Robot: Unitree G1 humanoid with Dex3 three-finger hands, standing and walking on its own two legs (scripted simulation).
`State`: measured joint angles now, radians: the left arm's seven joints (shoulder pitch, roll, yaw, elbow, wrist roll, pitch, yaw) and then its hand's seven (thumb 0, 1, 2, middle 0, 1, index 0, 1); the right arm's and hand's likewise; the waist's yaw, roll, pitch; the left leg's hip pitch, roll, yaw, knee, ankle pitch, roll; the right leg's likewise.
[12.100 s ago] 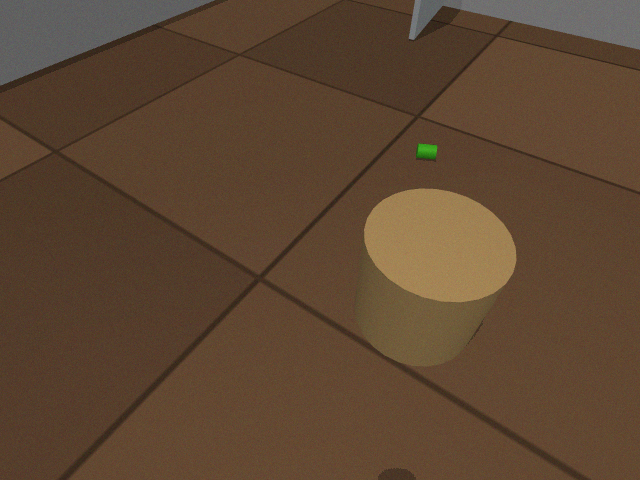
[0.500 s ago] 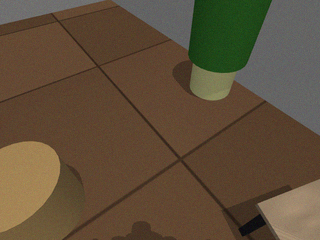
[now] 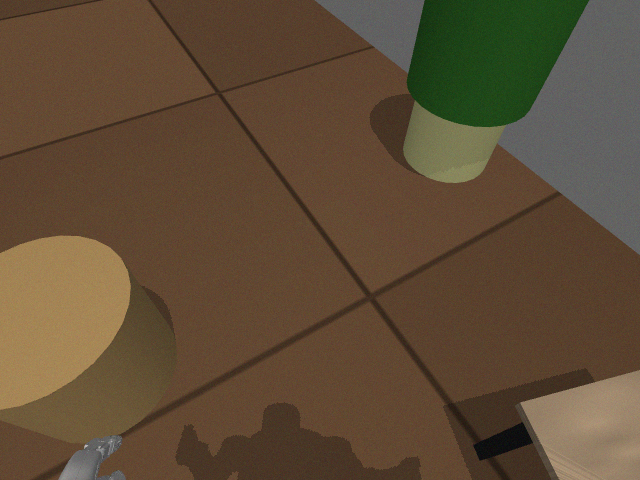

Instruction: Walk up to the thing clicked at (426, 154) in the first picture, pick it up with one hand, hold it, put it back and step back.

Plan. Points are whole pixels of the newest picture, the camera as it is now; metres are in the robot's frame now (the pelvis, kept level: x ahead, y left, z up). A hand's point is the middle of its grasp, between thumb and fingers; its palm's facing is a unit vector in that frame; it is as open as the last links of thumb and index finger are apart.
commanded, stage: walk up
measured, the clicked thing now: out of the picture +1.07 +1.41 -0.74
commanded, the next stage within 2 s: none
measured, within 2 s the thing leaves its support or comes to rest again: neither
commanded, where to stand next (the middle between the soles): +0.05 +0.02 m, yaw +115 degrees
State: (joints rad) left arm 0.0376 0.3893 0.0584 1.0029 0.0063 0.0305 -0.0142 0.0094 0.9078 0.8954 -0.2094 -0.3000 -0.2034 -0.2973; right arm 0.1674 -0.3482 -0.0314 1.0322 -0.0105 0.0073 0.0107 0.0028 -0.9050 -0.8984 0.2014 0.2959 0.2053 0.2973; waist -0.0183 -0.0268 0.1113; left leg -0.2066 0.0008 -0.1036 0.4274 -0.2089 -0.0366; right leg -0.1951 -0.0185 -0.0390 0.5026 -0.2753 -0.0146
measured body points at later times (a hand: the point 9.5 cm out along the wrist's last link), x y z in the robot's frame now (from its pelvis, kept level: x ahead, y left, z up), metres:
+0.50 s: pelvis -0.02 -0.02 -0.01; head +0.00 +0.03 +0.44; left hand -0.04 +0.31 -0.14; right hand +0.19 -0.27 -0.10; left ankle -0.01 +0.11 -0.74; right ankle +0.03 -0.15 -0.69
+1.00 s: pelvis +0.01 -0.09 +0.00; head +0.03 -0.07 +0.45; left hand -0.22 +0.16 -0.09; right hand +0.33 -0.18 -0.11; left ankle -0.10 +0.02 -0.70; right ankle +0.07 -0.15 -0.74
